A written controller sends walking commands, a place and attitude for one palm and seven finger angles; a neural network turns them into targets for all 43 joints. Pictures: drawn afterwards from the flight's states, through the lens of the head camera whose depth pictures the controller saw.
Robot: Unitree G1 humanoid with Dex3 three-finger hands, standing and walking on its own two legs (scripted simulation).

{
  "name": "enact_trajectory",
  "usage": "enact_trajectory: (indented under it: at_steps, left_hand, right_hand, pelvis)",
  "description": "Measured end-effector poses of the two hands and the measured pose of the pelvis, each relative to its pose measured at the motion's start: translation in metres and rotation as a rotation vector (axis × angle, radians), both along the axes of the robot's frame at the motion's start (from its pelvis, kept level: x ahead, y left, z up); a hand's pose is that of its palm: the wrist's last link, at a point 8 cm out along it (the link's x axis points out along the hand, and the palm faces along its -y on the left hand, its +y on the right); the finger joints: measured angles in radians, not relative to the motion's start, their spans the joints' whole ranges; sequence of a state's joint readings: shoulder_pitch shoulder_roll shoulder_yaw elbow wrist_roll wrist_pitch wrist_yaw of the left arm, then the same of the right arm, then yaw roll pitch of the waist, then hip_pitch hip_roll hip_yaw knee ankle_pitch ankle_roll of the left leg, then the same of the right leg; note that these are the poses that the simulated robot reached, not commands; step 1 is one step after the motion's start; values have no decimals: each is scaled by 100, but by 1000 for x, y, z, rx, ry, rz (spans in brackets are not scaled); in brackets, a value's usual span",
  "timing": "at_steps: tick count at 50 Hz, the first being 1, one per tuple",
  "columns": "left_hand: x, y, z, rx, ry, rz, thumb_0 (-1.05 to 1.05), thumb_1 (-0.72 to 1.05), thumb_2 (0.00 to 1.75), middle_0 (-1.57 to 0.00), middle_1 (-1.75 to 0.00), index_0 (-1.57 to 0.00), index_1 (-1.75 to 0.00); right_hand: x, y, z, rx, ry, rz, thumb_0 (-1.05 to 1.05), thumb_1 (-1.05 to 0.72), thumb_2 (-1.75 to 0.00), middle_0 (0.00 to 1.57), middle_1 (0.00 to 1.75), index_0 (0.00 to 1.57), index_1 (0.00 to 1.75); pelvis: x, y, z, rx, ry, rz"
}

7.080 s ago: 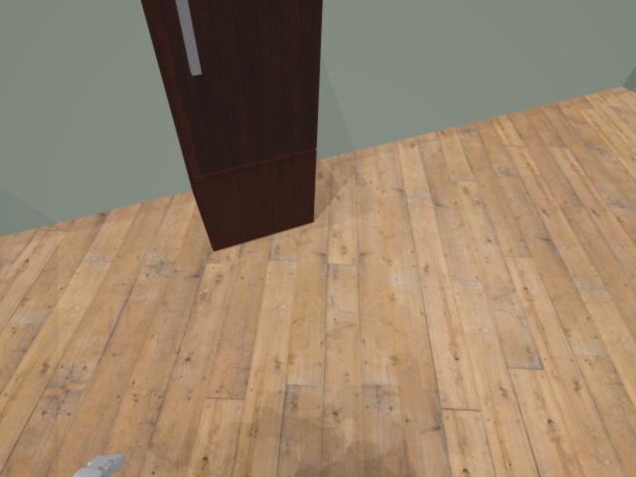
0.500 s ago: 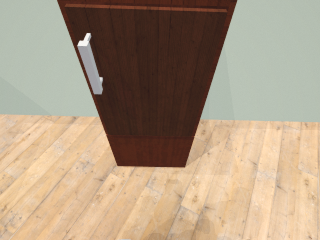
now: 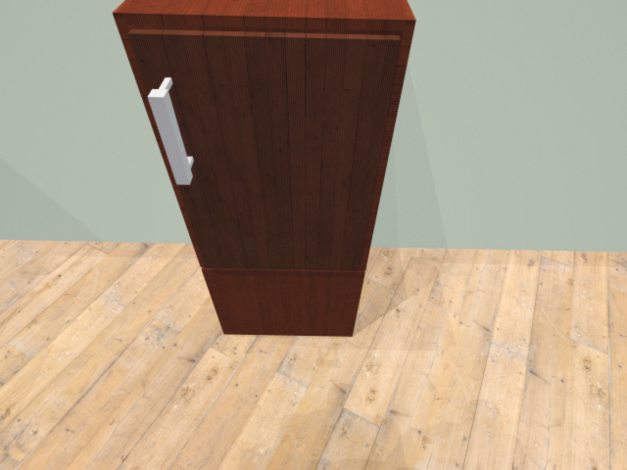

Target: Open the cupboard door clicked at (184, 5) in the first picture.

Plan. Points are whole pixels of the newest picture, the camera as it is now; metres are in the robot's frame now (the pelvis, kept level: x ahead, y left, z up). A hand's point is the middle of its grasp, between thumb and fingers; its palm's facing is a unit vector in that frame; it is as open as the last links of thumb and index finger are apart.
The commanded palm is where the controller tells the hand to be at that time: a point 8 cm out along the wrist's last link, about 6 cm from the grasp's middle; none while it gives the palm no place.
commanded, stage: come to a stop and stand still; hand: left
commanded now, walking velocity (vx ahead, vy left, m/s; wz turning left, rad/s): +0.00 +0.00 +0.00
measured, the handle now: (176, 133) +0.61 +0.28 +0.09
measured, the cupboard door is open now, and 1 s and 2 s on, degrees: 0 0 0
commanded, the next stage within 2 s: look again from close up in 1.28 s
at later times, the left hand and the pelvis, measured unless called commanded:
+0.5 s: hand out of the picture -0.06 +0.19 -0.18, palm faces +0.04 -0.99 -0.14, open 7.4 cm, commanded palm none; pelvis -0.02 +0.04 +0.01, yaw -1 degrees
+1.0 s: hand out of the picture -0.01 +0.22 -0.18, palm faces +0.01 -0.99 -0.15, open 7.3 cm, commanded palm none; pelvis +0.00 +0.06 +0.01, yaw -2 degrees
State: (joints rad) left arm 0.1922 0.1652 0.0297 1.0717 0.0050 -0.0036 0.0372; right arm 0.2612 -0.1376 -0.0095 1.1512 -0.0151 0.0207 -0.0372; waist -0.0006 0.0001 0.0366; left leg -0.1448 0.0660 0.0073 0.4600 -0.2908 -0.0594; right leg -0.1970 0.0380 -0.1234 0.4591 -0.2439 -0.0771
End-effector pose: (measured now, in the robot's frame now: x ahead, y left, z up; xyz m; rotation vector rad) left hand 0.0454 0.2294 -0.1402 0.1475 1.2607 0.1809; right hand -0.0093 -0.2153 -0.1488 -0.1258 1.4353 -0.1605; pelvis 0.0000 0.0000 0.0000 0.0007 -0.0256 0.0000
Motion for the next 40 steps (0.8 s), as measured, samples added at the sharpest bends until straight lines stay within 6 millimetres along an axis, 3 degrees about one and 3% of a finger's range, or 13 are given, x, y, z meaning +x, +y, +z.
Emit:
enact_trajectory:
  at_steps: [13, 20, 28, 40]
  left_hand:
    - [-77, 7, -5, -43, 150, 18, 0, 91, 89, -20, -30, -20, -30]
    - [-103, 11, -7, -74, 214, 29, 0, 91, 89, -20, -30, -20, -30]
    - [-105, 18, -7, -84, 225, 26, 0, 91, 89, -20, -30, -20, -30]
    - [-77, 29, -7, -74, 187, 2, 0, 91, 89, -20, -30, -20, -30]
  right_hand:
    - [-41, 27, 6, 14, 20, -16, 1, -91, -90, 19, 30, 20, 30]
    - [-63, 44, 10, 12, 67, -30, 0, -91, -90, 19, 30, 20, 30]
    - [-66, 63, 10, 22, 78, -39, 1, -91, -90, 19, 30, 20, 30]
    - [-28, 77, 7, 30, -1, -33, 1, -91, -90, 20, 30, 20, 30]
  pelvis:
    - [-21, 18, 5, -6, -17, -18]
    - [-24, 32, 6, -5, 0, -21]
    - [-20, 46, 6, -1, 9, -19]
    - [-7, 57, 5, -1, 10, -26]
